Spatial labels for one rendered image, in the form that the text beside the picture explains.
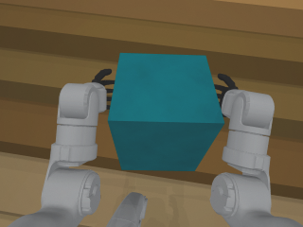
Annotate right robot hand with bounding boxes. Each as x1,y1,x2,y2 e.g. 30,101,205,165
214,73,239,117

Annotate left robot hand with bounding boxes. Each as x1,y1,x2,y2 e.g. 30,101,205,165
92,69,115,110

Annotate right robot upper arm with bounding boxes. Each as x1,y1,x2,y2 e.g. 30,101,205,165
210,172,303,227

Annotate carton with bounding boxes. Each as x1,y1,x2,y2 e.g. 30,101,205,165
107,53,224,171

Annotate left robot forearm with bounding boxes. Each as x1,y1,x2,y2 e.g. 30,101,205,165
41,82,107,205

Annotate left robot upper arm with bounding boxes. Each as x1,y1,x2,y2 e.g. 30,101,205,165
8,167,100,227

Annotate right robot forearm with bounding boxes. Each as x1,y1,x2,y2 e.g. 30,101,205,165
221,89,275,210

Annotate robot left thigh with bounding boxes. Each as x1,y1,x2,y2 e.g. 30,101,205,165
106,192,148,227

